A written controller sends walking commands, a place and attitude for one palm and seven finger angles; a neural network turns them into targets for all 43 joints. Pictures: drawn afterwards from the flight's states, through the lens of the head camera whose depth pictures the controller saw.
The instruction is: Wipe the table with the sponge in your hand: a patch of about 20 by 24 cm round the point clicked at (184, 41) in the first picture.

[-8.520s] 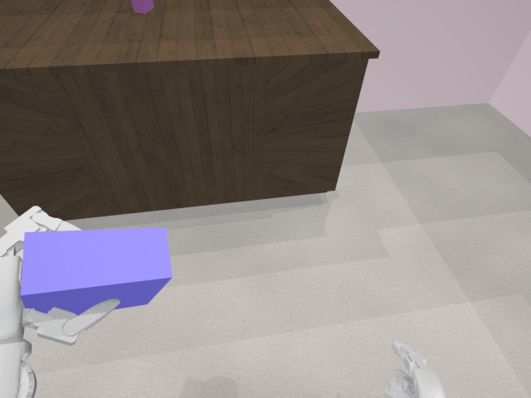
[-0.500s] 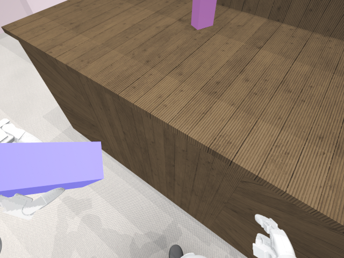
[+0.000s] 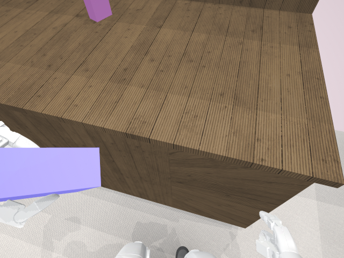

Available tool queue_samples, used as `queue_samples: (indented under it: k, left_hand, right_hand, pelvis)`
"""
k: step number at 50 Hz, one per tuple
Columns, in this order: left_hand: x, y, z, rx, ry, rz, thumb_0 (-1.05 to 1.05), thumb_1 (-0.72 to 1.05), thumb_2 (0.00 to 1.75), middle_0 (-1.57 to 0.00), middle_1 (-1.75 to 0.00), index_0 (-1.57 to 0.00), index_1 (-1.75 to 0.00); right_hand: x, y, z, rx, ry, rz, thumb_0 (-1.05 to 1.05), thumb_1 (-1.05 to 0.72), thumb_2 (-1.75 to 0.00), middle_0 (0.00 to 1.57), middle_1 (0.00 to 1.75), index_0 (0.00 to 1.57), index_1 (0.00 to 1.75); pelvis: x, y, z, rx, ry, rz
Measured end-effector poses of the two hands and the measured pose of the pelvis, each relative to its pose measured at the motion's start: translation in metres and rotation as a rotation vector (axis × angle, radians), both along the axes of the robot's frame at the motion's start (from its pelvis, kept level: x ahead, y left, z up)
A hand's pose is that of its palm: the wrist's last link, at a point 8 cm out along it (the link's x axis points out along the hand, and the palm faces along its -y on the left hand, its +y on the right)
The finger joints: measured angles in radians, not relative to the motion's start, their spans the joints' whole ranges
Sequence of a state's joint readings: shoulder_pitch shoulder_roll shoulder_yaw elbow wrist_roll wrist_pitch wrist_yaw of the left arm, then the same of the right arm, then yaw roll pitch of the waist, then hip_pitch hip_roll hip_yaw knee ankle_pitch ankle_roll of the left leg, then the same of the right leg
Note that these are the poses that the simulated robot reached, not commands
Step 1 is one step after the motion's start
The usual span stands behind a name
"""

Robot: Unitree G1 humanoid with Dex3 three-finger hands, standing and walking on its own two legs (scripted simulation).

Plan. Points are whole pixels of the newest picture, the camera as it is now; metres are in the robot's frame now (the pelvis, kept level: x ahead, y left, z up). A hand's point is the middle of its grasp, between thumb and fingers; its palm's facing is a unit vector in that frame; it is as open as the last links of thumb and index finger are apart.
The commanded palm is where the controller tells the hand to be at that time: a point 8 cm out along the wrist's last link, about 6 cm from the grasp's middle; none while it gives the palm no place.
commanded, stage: turn to face it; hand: left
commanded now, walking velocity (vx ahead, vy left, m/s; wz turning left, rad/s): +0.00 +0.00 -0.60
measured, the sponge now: (59, 174) +0.23 +0.19 +0.15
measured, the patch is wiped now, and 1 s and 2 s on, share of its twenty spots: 0.00 0.00 0.00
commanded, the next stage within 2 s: come to a stop and stand still in 0.96 s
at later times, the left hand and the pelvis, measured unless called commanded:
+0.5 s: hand (98, 175) +0.23 +0.13 +0.16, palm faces +0.15 -0.86 -0.49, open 10.1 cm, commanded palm +0.18 +0.18 +0.18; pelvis -0.06 -0.03 -0.02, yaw -18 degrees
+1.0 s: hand (136, 197) +0.20 +0.06 +0.16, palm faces -0.07 -0.88 -0.47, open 10.1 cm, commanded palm +0.18 +0.11 +0.18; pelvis -0.11 -0.04 -0.01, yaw -33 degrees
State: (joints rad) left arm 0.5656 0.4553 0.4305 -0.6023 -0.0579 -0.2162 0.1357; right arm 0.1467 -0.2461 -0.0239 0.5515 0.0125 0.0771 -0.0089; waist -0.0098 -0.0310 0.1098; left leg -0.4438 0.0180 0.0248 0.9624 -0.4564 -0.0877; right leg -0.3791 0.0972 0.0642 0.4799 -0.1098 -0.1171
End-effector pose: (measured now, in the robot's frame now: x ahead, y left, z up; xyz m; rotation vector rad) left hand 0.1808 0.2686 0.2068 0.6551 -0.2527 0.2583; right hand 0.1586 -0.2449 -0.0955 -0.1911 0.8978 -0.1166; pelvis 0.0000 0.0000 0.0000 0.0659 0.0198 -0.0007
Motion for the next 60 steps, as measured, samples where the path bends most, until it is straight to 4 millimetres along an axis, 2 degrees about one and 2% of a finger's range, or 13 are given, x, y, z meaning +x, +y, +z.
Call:
queue_samples:
  k: [6,10,14,20,23,26,33,39,42,47,50,55,60]
  left_hand:
    - [0.002,-0.003,-0.007,-0.072,-0.014,-0.002,-0.01,-0.49,1.00,-0.74,-1.36,-0.75,-1.35]
    - [0.003,-0.012,-0.018,-0.129,-0.028,-0.057,-0.01,-0.49,1.00,-0.74,-1.36,-0.75,-1.35]
    - [0.002,-0.024,-0.020,-0.093,-0.044,-0.133,-0.01,-0.49,1.00,-0.74,-1.36,-0.75,-1.35]
    - [0.005,-0.050,-0.020,-0.061,-0.009,-0.141,-0.01,-0.49,1.00,-0.74,-1.36,-0.75,-1.35]
    - [0.014,-0.077,-0.025,-0.049,-0.035,-0.181,-0.01,-0.49,1.00,-0.74,-1.36,-0.75,-1.35]
    - [0.023,-0.103,-0.029,-0.088,-0.027,-0.245,-0.01,-0.49,1.00,-0.74,-1.36,-0.75,-1.35]
    - [0.018,-0.144,-0.014,-0.050,0.005,-0.435,-0.01,-0.50,1.00,-0.74,-1.36,-0.75,-1.35]
    - [0.015,-0.144,-0.006,-0.035,-0.039,-0.491,-0.01,-0.50,1.00,-0.73,-1.36,-0.75,-1.35]
    - [0.014,-0.140,-0.012,-0.061,-0.056,-0.498,-0.01,-0.50,1.00,-0.73,-1.36,-0.75,-1.35]
    - [0.008,-0.141,-0.021,-0.091,-0.027,-0.465,-0.01,-0.50,1.00,-0.73,-1.36,-0.75,-1.35]
    - [0.000,-0.154,-0.026,-0.112,-0.014,-0.463,-0.01,-0.50,1.00,-0.73,-1.36,-0.75,-1.35]
    - [-0.011,-0.191,-0.030,-0.130,-0.041,-0.532,-0.01,-0.50,1.00,-0.73,-1.36,-0.75,-1.35]
    - [-0.022,-0.207,-0.021,-0.105,0.003,-0.602,-0.01,-0.50,1.00,-0.73,-1.36,-0.75,-1.35]
  right_hand:
    - [-0.025,-0.022,0.014,-0.035,-0.011,-0.063,0.01,-0.91,-0.90,0.20,0.30,0.20,0.30]
    - [-0.038,-0.023,0.021,-0.050,-0.048,-0.082,0.01,-0.91,-0.90,0.20,0.30,0.20,0.30]
    - [-0.053,-0.018,0.019,-0.032,-0.109,-0.124,0.01,-0.91,-0.90,0.20,0.30,0.20,0.30]
    - [-0.080,-0.009,-0.003,0.082,-0.153,-0.174,0.01,-0.91,-0.90,0.20,0.30,0.20,0.30]
    - [-0.099,-0.016,-0.023,0.110,-0.129,-0.180,0.01,-0.91,-0.90,0.21,0.30,0.20,0.30]
    - [-0.126,-0.031,-0.031,0.101,-0.052,-0.224,0.01,-0.91,-0.90,0.21,0.30,0.20,0.30]
    - [-0.190,-0.071,-0.007,0.017,0.012,-0.395,0.02,-0.91,-0.90,0.21,0.30,0.20,0.30]
    - [-0.230,-0.090,0.013,-0.068,0.001,-0.484,0.01,-0.91,-0.90,0.20,0.30,0.20,0.30]
    - [-0.243,-0.090,0.017,-0.103,-0.027,-0.514,0.01,-0.91,-0.90,0.20,0.30,0.20,0.30]
    - [-0.252,-0.077,0.014,-0.070,-0.104,-0.555,0.01,-0.91,-0.90,0.20,0.30,0.20,0.30]
    - [-0.255,-0.067,0.005,-0.018,-0.146,-0.549,0.01,-0.91,-0.90,0.20,0.30,0.20,0.30]
    - [-0.271,-0.060,-0.016,0.051,-0.144,-0.542,0.01,-0.91,-0.90,0.21,0.30,0.20,0.30]
    - [-0.304,-0.062,-0.009,0.048,-0.085,-0.607,0.01,-0.91,-0.90,0.21,0.30,0.20,0.30]
  pelvis:
    - [-0.011,-0.001,0.004,0.016,0.022,-0.076]
    - [-0.022,0.002,0.000,-0.003,0.035,-0.112]
    - [-0.038,0.000,-0.008,-0.010,0.003,-0.159]
    - [-0.043,-0.015,-0.014,-0.054,-0.017,-0.265]
    - [-0.052,-0.029,-0.024,-0.078,-0.033,-0.290]
    - [-0.066,-0.035,-0.021,-0.062,-0.036,-0.321]
    - [-0.080,-0.040,-0.006,-0.023,-0.010,-0.415]
    - [-0.089,-0.035,-0.003,-0.013,0.009,-0.474]
    - [-0.094,-0.029,-0.008,-0.026,0.004,-0.491]
    - [-0.103,-0.031,-0.009,-0.050,-0.016,-0.546]
    - [-0.110,-0.037,-0.012,-0.070,-0.017,-0.579]
    - [-0.134,-0.046,-0.020,-0.084,-0.029,-0.593]
    - [-0.148,-0.045,-0.006,-0.046,-0.020,-0.617]
